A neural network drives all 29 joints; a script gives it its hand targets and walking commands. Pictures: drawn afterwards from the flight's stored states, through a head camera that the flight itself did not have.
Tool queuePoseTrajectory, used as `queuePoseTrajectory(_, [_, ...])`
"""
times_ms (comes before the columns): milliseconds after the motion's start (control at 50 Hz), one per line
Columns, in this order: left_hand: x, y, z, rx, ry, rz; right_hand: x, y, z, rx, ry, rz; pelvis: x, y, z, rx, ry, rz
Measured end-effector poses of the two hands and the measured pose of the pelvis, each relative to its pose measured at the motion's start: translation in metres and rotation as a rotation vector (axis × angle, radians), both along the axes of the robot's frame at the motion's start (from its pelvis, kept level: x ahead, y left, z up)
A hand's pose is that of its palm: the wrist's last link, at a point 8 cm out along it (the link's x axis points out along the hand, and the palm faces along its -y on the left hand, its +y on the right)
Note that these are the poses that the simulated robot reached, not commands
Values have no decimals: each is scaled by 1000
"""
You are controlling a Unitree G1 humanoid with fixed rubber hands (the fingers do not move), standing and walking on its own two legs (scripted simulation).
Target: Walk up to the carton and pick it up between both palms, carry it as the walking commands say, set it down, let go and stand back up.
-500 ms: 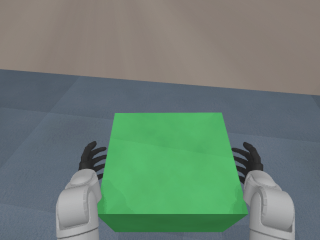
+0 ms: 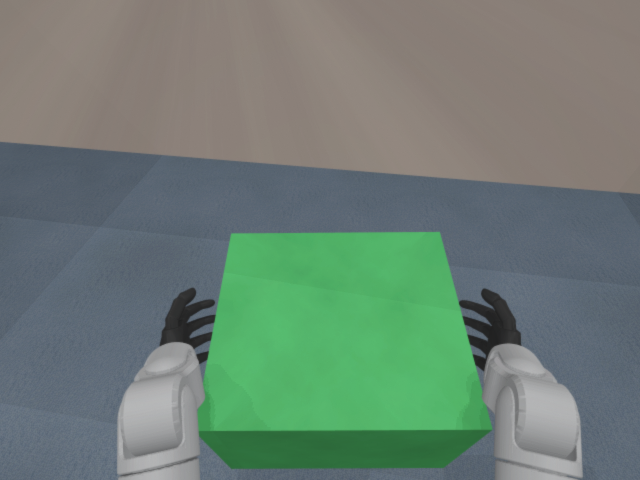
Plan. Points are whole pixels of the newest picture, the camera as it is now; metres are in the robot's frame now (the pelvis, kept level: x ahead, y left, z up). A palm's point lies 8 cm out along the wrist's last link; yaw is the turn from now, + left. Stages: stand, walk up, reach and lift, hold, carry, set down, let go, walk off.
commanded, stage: carry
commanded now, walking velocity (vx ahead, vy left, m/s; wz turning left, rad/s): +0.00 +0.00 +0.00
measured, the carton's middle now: (336, 349) +0.31 +0.00 -0.01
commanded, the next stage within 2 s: hold in 0.54 s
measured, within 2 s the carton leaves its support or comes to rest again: neither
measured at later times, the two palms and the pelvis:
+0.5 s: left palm (184, 363) +0.25 +0.18 +0.07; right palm (507, 366) +0.25 -0.19 +0.07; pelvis -0.01 +0.00 +0.00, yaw +0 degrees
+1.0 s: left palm (175, 348) +0.27 +0.19 +0.07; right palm (491, 349) +0.27 -0.18 +0.06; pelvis -0.04 +0.00 +0.01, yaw +2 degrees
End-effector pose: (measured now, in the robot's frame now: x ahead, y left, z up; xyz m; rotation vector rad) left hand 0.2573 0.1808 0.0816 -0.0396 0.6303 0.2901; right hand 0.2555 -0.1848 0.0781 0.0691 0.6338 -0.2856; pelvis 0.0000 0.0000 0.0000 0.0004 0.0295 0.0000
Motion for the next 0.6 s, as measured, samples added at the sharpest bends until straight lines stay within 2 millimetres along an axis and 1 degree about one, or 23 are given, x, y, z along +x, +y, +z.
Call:
queuePoseTrajectory(280, [-6, -4, -4, 3, 1, -9, -7, -5, -5, 2, 1, 0, -9, -3, 1, 1, -5, -1])
queuePoseTrajectory(540, [-9, -6, -7, 1, -6, -10, -10, -6, -7, 6, -6, -3, -13, -4, 2, 1, -8, -2])
queuePoseTrajectory(560, [-7, -5, -11, 11, 0, -21, -9, -6, -11, -8, 0, 14, -15, -4, 2, 0, -33, -2])
queuePoseTrajectory(600, [-3, -1, -34, 30, 52, -49, -2, -3, -32, -55, 47, 67, -20, -4, 3, -4, -86, -3])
